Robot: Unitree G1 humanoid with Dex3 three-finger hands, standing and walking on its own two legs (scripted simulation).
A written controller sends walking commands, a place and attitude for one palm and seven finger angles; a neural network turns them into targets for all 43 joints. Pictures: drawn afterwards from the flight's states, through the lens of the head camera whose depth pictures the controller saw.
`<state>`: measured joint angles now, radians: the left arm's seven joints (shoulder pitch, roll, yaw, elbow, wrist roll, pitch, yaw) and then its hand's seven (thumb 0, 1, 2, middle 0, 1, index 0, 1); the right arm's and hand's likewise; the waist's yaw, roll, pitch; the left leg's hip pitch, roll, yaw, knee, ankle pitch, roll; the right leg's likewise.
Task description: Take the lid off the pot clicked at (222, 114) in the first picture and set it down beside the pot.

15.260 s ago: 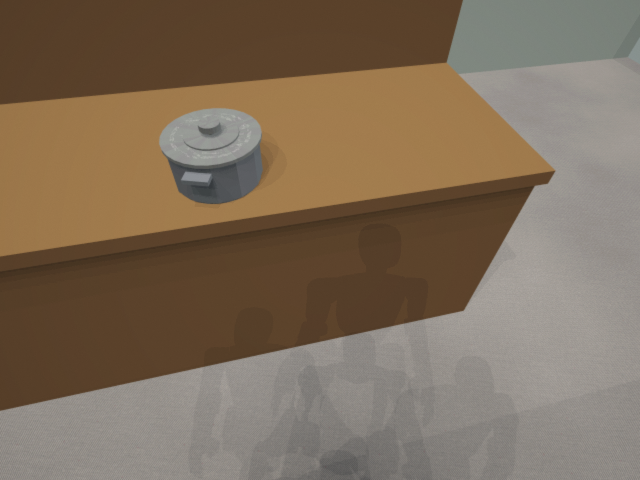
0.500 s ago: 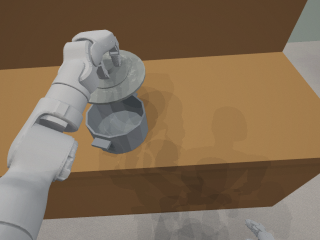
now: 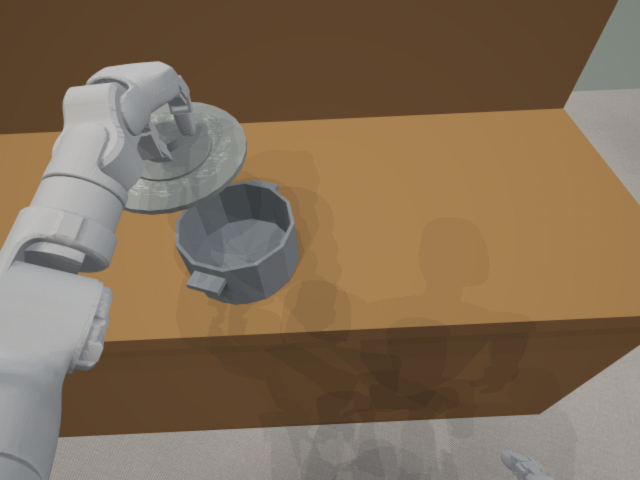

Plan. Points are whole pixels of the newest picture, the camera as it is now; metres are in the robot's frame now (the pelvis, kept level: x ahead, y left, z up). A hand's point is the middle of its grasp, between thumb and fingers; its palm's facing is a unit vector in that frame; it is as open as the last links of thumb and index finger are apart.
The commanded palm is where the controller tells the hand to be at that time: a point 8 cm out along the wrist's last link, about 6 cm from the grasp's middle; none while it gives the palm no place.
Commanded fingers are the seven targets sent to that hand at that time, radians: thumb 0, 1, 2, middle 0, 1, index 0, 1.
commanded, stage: move the lid sideways beside the pot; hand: left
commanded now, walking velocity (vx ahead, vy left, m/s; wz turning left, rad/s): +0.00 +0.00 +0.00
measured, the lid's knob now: (163, 137) +0.50 +0.20 +0.18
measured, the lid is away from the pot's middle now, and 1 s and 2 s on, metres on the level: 0.06 0.17 0.23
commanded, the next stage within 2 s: lower the lid onto the table in 1.54 s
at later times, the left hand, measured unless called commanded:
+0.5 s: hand (103, 142) +0.46 +0.25 +0.20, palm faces -0.29 -0.06 -0.95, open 7.1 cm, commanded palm +0.47 +0.26 +0.27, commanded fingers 0.00 0.79 0.78 -0.88 -1.04 -0.89 -1.06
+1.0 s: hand (62, 144) +0.47 +0.31 +0.20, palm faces -0.31 -0.08 -0.95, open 7.1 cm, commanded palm +0.47 +0.31 +0.27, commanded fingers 0.00 0.79 0.78 -0.88 -1.04 -0.89 -1.06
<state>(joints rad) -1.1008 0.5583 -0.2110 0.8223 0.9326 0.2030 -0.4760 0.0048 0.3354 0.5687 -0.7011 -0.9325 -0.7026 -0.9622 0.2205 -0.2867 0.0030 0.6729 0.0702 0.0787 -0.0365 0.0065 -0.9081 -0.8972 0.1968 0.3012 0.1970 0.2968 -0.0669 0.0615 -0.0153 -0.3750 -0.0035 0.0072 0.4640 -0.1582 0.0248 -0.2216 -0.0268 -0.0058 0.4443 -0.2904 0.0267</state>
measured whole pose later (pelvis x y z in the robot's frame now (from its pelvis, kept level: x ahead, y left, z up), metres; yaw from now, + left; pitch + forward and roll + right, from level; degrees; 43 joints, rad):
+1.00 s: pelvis +0.00 +0.02 +0.00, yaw -1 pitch +7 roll -2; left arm -1.11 0.79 -0.07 0.95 0.97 0.02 -0.52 0.01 0.34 0.57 -0.70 -0.93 -0.70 -0.96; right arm 0.25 -0.30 0.01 0.68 0.08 0.11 -0.06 0.00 -0.91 -0.90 0.20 0.30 0.20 0.30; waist -0.09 0.04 -0.01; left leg -0.44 0.00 0.01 0.49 -0.16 0.04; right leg -0.26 -0.02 0.00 0.40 -0.26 0.04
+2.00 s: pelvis +0.00 +0.03 -0.01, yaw -1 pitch +9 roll -3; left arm -1.12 0.92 -0.01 1.03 0.98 -0.12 -0.53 0.00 0.34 0.57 -0.70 -0.93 -0.70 -0.96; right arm 0.28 -0.30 0.02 0.70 0.09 0.13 -0.08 0.00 -0.91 -0.90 0.20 0.30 0.20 0.30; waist -0.10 0.03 -0.01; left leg -0.53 0.01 0.01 0.56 -0.19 0.06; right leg -0.33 -0.02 0.00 0.43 -0.26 0.04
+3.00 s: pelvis +0.00 +0.03 -0.01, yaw -2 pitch +12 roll -4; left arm -1.03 0.89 -0.01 1.10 1.00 -0.16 -0.44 0.01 0.34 0.57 -0.69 -0.93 -0.70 -0.96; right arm 0.32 -0.30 0.02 0.72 0.09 0.10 -0.11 0.00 -0.90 -0.90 0.20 0.30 0.20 0.30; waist -0.11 0.02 -0.03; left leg -0.61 0.02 0.03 0.63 -0.22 0.07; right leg -0.42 -0.01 0.02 0.50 -0.29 0.04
